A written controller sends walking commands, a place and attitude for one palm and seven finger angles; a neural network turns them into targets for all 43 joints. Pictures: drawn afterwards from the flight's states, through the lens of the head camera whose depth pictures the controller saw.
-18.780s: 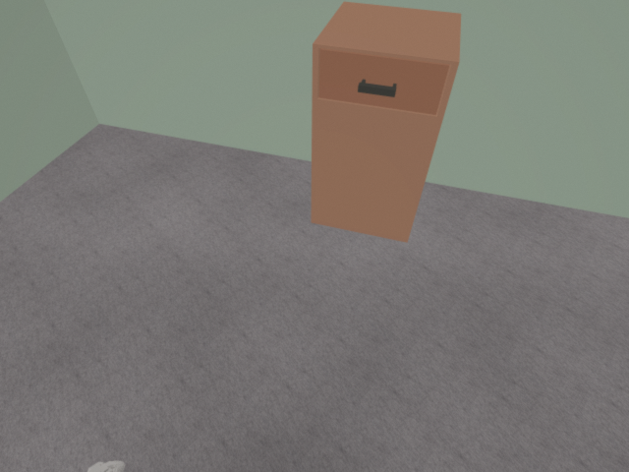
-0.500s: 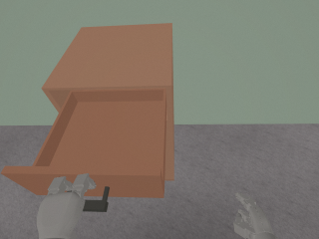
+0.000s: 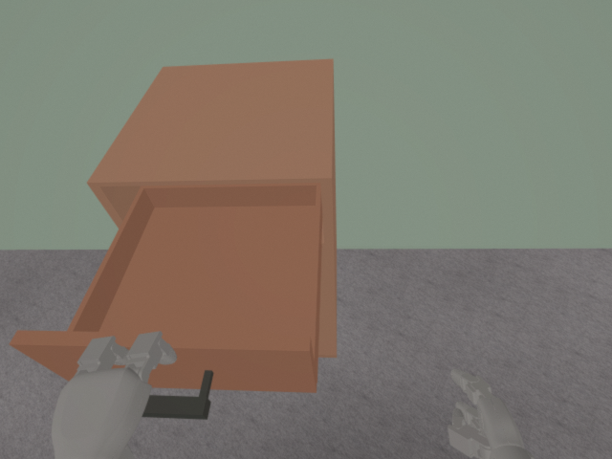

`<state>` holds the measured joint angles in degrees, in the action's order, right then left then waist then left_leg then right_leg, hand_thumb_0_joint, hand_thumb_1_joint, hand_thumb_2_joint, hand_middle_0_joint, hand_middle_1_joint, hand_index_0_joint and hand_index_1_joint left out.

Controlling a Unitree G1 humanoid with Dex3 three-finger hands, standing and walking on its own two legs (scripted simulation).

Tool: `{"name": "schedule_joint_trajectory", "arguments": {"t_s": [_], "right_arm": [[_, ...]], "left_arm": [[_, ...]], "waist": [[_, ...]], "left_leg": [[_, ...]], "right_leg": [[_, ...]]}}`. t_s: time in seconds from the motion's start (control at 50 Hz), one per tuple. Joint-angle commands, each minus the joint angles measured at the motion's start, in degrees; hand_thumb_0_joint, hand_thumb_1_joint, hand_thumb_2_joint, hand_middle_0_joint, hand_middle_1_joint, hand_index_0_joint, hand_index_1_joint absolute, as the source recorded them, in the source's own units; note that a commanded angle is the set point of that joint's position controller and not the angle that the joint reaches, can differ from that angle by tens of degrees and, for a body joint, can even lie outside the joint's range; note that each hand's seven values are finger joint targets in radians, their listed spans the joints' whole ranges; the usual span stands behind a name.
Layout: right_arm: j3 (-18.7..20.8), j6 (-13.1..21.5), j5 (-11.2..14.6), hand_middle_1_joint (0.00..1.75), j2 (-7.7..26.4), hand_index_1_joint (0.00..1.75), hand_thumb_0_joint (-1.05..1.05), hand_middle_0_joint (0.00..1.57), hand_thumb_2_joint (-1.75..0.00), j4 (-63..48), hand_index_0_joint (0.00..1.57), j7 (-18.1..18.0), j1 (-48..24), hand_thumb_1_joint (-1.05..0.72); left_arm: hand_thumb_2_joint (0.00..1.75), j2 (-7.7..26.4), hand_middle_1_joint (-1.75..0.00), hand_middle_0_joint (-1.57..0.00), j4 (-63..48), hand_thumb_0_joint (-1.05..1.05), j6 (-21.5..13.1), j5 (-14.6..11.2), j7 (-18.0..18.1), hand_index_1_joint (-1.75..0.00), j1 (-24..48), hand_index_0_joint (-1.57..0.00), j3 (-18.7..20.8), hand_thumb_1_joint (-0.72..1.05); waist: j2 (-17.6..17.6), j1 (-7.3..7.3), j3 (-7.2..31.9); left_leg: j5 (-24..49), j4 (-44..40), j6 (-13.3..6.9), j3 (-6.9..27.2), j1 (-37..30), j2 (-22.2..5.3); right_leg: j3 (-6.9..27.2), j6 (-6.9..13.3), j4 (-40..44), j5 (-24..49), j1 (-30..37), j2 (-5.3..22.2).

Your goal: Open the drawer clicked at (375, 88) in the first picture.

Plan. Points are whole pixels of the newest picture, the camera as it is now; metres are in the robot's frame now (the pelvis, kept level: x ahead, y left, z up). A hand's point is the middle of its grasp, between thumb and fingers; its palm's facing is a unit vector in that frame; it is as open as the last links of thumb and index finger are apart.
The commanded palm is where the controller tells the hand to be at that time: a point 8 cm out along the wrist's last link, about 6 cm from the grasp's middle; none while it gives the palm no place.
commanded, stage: lift the hand off the handle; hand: left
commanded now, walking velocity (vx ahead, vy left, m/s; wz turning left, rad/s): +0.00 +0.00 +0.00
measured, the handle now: (169, 391) +0.21 +0.23 -0.04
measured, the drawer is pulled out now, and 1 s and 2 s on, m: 0.30 0.30 0.30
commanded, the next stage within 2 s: draw the hand back to the body in 0.96 s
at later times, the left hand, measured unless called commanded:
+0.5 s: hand (110, 405) +0.16 +0.23 +0.07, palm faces +0.06 -0.13 -0.99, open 13.8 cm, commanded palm +0.14 +0.22 +0.13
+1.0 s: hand (96, 390) +0.16 +0.23 +0.10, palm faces +0.08 -0.14 -0.99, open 13.8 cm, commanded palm +0.13 +0.22 +0.16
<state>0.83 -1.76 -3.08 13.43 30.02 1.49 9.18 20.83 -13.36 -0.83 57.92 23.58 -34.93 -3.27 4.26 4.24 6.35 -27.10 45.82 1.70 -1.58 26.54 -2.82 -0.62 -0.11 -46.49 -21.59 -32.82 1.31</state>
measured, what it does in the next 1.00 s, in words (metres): stands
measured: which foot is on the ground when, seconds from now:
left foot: down 0.00-1.00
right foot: down 0.00-1.00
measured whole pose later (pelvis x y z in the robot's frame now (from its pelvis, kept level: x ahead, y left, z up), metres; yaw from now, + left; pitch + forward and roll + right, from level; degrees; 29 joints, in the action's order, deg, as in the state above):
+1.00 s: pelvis +0.00 +0.01 +0.02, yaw +0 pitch +2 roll -1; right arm -0.9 -3.1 -1.1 13.6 28.9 2.4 8.7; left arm 23.2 -25.9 2.2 54.1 12.4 -34.7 -2.0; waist 5.7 6.8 3.2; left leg -21.8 33.8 0.9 -1.8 13.7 -2.4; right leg -0.8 -1.0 -33.1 -15.8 -19.1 1.4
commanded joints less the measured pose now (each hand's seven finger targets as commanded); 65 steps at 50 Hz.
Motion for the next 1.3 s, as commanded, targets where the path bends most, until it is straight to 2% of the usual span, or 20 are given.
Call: {"name": "schedule_joint_trajectory", "arguments": {"t_s": [0.0, 0.02, 0.1, 0.22, 0.36, 0.4, 0.52, 0.6, 0.68, 0.8, 0.86, 0.88, 0.9, 1.02, 1.04, 1.1, 1.12, 1.14, 1.2, 1.28], "right_arm": [[2.01, 3.03, 0.35, 0.30, 5.09, 0.30, 0.00, 0.20, -0.90, -9.45, 0.20, -0.58, -6.86, -0.90], [2.05, 3.19, 0.36, 0.30, 5.04, 0.30, 0.00, 0.20, -0.90, -9.30, 0.20, -0.43, -6.19, -0.90], [1.92, 3.08, 0.53, 0.30, 5.18, 0.30, 0.00, 0.20, -0.90, -9.56, 0.20, -0.26, -6.67, -0.90], [1.62, 2.76, 1.11, 0.30, 5.05, 0.30, 0.00, 0.20, -0.90, -9.91, 0.20, 0.08, -7.31, -0.90], [1.51, 2.74, 0.98, 0.30, 5.13, 0.30, 0.00, 0.20, -0.90, -10.19, 0.20, -0.38, -7.24, -0.90], [1.48, 2.70, 0.83, 0.30, 5.31, 0.30, 0.00, 0.20, -0.90, -10.25, 0.20, -0.31, -7.21, -0.90], [1.26, 2.57, 1.25, 0.30, 4.87, 0.30, 0.00, 0.20, -0.90, -10.22, 0.20, 0.16, -7.11, -0.90], [0.93, 2.50, 1.89, 0.30, 4.79, 0.30, 0.00, 0.20, -0.90, -10.81, 0.20, 0.14, -8.47, -0.90], [0.71, 2.21, 2.08, 0.30, 4.65, 0.30, 0.00, 0.20, -0.90, -11.22, 0.20, 0.74, -8.77, -0.90], [0.29, 1.96, 2.27, 0.30, 4.78, 0.30, 0.00, 0.20, -0.90, -11.36, 0.20, 0.61, -9.13, -0.90], [0.43, 1.92, 2.27, 0.30, 4.76, 0.30, 0.00, 0.20, -0.90, -11.11, 0.20, 0.56, -8.60, -0.90], [0.48, 1.98, 2.38, 0.30, 4.86, 0.30, 0.00, 0.20, -0.90, -11.27, 0.20, 0.59, -8.52, -0.90], [0.40, 2.07, 2.70, 0.30, 4.87, 0.30, 0.00, 0.20, -0.90, -11.49, 0.20, 0.58, -9.56, -0.90], [0.36, 2.00, 1.97, 0.30, 5.24, 0.30, 0.00, 0.20, -0.90, -11.27, 0.20, 0.64, -7.80, -0.90], [0.58, 1.84, 2.03, 0.30, 5.31, 0.30, 0.00, 0.20, -0.90, -11.12, 0.20, 0.36, -8.41, -0.90], [0.63, 2.02, 1.80, 0.30, 5.38, 0.30, 0.00, 0.20, -0.90, -11.29, 0.20, 0.20, -8.68, -0.90], [0.54, 1.95, 1.76, 0.30, 5.30, 0.30, 0.00, 0.20, -0.90, -10.88, 0.20, 0.23, -7.53, -0.90], [0.77, 1.76, 1.86, 0.30, 5.38, 0.30, 0.00, 0.20, -0.90, -10.57, 0.20, 0.02, -8.27, -0.90], [0.86, 1.64, 2.21, 0.30, 5.50, 0.30, 0.00, 0.20, -0.90, -10.88, 0.20, -0.10, -9.40, -0.90], [0.97, 1.52, 2.28, 0.30, 5.91, 0.30, 0.00, 0.20, -0.90, -10.88, 0.20, -0.46, -8.62, -0.90]], "left_arm": [[0.30, 8.28, -1.20, -0.30, -13.26, 0.00, -0.19, -0.47, 1.92, -1.20, 3.56, -0.30, 7.33, -0.50], [0.30, 7.79, -1.20, -0.30, -14.34, 0.00, -0.39, -0.45, 1.68, -1.20, 3.62, -0.30, 6.47, -0.50], [0.30, 9.19, -1.20, -0.30, -14.50, 0.00, -0.41, -1.30, 0.81, -1.20, 0.84, -0.30, 8.08, -0.50], [0.30, 8.36, -1.20, -0.30, -14.73, 0.00, 0.65, -1.94, -0.92, -1.20, -2.07, -0.30, 7.59, -0.50], [0.30, 9.55, -1.20, -0.30, -17.30, 0.00, -0.28, -2.22, -3.02, -1.20, 0.59, -0.30, 7.86, -0.50], [0.30, 9.97, -1.20, -0.30, -19.48, 0.00, -0.55, -1.98, -3.16, -1.20, 3.19, -0.30, 7.96, -0.50], [0.30, 8.44, -1.20, -0.30, -19.71, 0.00, 0.49, -1.77, -4.26, -1.20, 5.27, -0.30, 5.80, -0.50], [0.30, 9.69, -1.20, -0.30, -20.33, 0.00, 1.79, -2.15, -5.23, -1.20, 2.71, -0.30, 7.34, -0.50], [0.30, 7.81, -1.20, -0.30, -23.19, 0.00, 2.49, -2.54, -6.88, -1.20, 3.19, -0.30, 4.13, -0.50], [0.30, 10.35, -1.20, -0.30, -23.60, 0.00, 2.96, -2.49, -7.88, -1.20, 3.20, -0.30, 7.29, -0.50], [0.30, 9.72, -1.20, -0.30, -24.09, 0.00, 2.56, -2.77, -8.46, -1.20, 3.07, -0.30, 6.77, -0.50], [0.30, 9.35, -1.20, -0.30, -23.71, 0.00, 2.46, -3.30, -8.68, -1.20, 1.69, -0.30, 6.71, -0.50], [0.30, 9.53, -1.20, -0.30, -23.25, 0.00, 2.72, -3.87, -9.03, -1.20, 0.28, -0.30, 7.55, -0.50], [0.30, 9.94, -1.20, -0.30, -25.26, 0.00, 1.31, -3.34, -9.41, -1.20, 1.41, -0.30, 6.99, -0.50], [0.30, 10.11, -1.20, -0.30, -25.12, 0.00, 1.06, -3.51, -9.24, -1.20, 2.36, -0.30, 7.13, -0.50], [0.30, 12.23, -1.20, -0.30, -25.87, 0.00, 0.52, -3.09, -8.29, -1.20, 1.49, -0.30, 10.11, -0.50], [0.30, 12.59, -1.20, -0.30, -25.36, 0.00, 0.52, -2.90, -8.10, -1.20, 1.10, -0.30, 10.82, -0.50], [0.30, 12.44, -1.20, -0.30, -25.29, 0.00, 0.37, -3.36, -8.09, -1.20, 1.78, -0.30, 10.96, -0.50], [0.30, 12.59, -1.20, -0.30, -24.97, 0.00, 1.07, -4.55, -8.20, -1.20, -0.14, -0.30, 12.32, -0.50], [0.30, 12.48, -1.20, -0.30, -25.27, 0.00, 1.53, -5.92, -9.89, -1.20, 0.97, -0.30, 11.10, -0.50]], "waist": [[-3.56, -0.42, 6.63], [-2.49, -0.39, 8.04], [-3.99, 0.07, 6.34], [-4.19, 0.97, 5.68], [-4.62, 0.78, 2.59], [-2.40, 0.68, 3.48], [-3.21, 0.78, 2.73], [-2.38, 2.16, 3.77], [-1.93, 2.05, 2.51], [-3.66, 2.35, 1.24], [-2.60, 2.43, 1.56], [-3.58, 2.51, 1.58], [-3.53, 2.49, 0.70], [-3.25, 2.31, 2.60], [-3.14, 2.32, 1.64], [-2.10, 2.70, 2.63], [-2.39, 2.67, 3.26], [-2.30, 2.57, 1.69], [-2.17, 2.72, 1.58], [-2.84, 2.39, 0.46]], "left_leg": [[15.80, -7.00, -2.71, 0.48, -3.65, 2.36], [16.56, -7.01, -2.78, 0.17, -4.69, 2.31], [17.58, -7.75, -2.50, 0.43, -4.47, 2.20], [17.63, -9.65, -2.63, 0.06, -4.64, 2.09], [15.20, -11.00, -3.02, 0.34, -6.41, 1.85], [16.51, -11.29, -2.75, 0.80, -8.10, 1.84], [16.75, -12.91, -2.68, 1.12, -8.84, 1.30], [19.95, -14.38, -2.26, 1.21, -9.52, 1.27], [21.81, -15.33, -2.40, 1.04, -10.20, 0.84], [21.12, -16.34, -2.42, 1.34, -11.43, 0.98], [22.01, -16.57, -2.67, 0.67, -12.40, 0.99], [22.45, -16.68, -2.66, 0.74, -12.38, 1.03], [21.83, -16.79, -2.49, 1.04, -12.38, 1.05], [22.65, -16.67, -2.78, 0.46, -13.18, 1.12], [22.68, -16.66, -2.71, 0.48, -13.05, 1.16], [23.48, -16.14, -2.42, 1.04, -13.97, 1.10], [23.79, -16.26, -2.55, 0.60, -13.75, 1.02], [23.60, -16.45, -2.47, 0.43, -13.44, 1.07], [23.18, -16.88, -2.32, 0.80, -13.53, 1.05], [22.19, -17.63, -2.79, 0.33, -13.20, 1.01]], "right_leg": [[0.96, 2.74, 9.14, 13.60, 7.43, -0.69], [0.54, 2.69, 8.87, 13.87, 7.43, -0.60], [1.24, 2.76, 9.82, 15.65, 8.84, -0.49], [0.83, 2.44, 10.90, 16.78, 11.84, -0.13], [0.68, 2.34, 13.77, 11.48, 10.44, -0.11], [1.71, 2.87, 14.13, 11.74, 10.45, -0.24], [-0.15, 2.66, 14.44, 9.82, 10.89, -0.32], [0.56, 3.02, 14.98, 14.05, 15.18, -0.49], [-0.68, 2.73, 15.45, 14.92, 15.52, -0.38], [0.87, 2.88, 17.63, 14.82, 17.12, -0.70], [0.01, 2.65, 17.94, 15.85, 17.67, -0.43], [-0.11, 2.51, 18.00, 16.74, 18.11, -0.31], [1.01, 2.67, 18.75, 16.44, 18.23, -0.56], [0.49, 2.35, 18.85, 16.74, 18.21, -0.10], [0.60, 2.41, 18.97, 17.16, 17.95, -0.21], [1.89, 2.85, 18.94, 18.09, 18.21, -0.30], [0.67, 2.58, 18.57, 17.68, 18.40, -0.03], [0.86, 2.61, 18.91, 18.60, 18.38, -0.02], [1.32, 2.61, 19.38, 18.21, 18.89, 0.00], [-0.45, 1.85, 19.89, 17.03, 18.87, 0.59]]}}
